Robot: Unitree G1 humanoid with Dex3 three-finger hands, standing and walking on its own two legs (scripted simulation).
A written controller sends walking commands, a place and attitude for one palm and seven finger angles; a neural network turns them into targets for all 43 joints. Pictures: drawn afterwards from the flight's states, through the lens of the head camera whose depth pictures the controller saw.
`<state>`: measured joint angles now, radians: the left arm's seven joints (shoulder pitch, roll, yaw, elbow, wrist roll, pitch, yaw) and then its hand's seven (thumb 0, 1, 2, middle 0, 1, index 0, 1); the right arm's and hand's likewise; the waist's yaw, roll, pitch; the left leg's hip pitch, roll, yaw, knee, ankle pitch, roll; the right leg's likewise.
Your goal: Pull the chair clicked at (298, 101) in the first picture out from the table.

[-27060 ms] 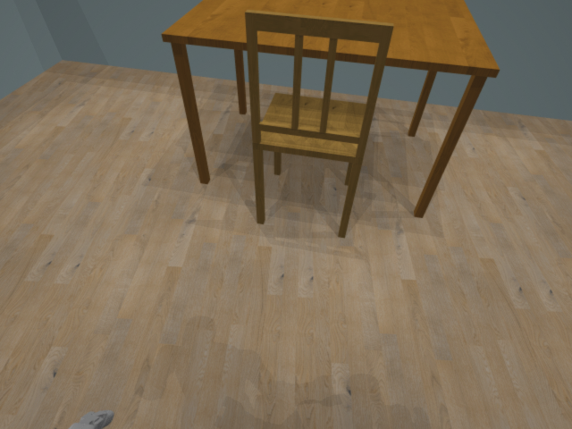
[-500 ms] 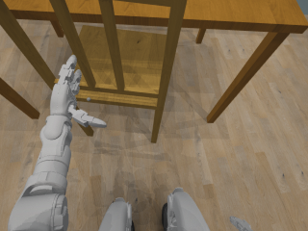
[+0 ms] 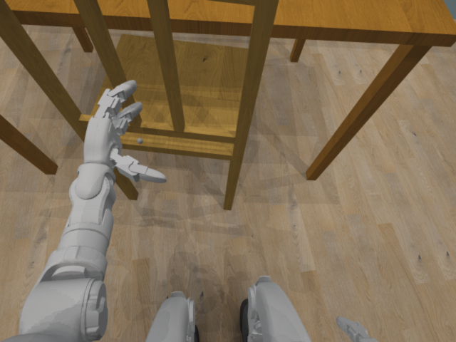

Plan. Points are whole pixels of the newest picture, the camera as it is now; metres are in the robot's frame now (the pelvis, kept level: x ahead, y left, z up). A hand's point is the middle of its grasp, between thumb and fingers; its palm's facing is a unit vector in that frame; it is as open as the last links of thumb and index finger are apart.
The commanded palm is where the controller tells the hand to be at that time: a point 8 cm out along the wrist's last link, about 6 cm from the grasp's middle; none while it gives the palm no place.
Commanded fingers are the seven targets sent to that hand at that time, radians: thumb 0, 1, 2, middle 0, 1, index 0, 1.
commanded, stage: hook a spindle and tug to test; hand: left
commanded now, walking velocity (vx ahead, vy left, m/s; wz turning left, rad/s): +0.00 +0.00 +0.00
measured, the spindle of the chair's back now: (115, 71) +0.58 +0.18 +0.05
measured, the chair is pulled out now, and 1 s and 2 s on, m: -0.09 -0.09 -0.09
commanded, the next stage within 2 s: open the thumb and straighten the fingers in 1.18 s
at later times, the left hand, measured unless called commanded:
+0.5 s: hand (135, 141) +0.45 +0.14 +0.03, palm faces -0.06 -1.00 -0.05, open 6.4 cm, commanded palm +0.42 +0.19 +0.02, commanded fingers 0.00 0.90 0.90 -0.50 -1.45 -0.50 -1.45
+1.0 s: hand (136, 156) +0.42 +0.14 +0.02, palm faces -0.07 -1.00 -0.05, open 4.4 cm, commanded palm +0.40 +0.19 +0.02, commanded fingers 0.00 0.90 0.90 -0.50 -1.45 -0.50 -1.45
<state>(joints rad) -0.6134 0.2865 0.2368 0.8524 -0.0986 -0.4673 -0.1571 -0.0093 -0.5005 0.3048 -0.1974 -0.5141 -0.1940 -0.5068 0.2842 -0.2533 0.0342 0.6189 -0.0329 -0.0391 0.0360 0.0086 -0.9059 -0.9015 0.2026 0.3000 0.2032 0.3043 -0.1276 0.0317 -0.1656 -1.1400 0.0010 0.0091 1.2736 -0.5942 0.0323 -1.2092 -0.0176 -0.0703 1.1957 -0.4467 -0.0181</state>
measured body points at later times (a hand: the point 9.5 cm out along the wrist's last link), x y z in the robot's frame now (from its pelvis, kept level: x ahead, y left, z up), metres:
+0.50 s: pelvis +0.00 +0.00 +0.00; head +0.14 +0.01 +0.43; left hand +0.45 +0.20 +0.03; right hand +0.08 -0.26 -0.12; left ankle +0.00 +0.10 -0.62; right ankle +0.06 -0.12 -0.62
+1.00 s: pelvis +0.00 +0.00 +0.00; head +0.13 +0.01 +0.43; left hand +0.42 +0.19 +0.03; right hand +0.10 -0.25 -0.11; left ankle +0.00 +0.10 -0.62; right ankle +0.06 -0.12 -0.62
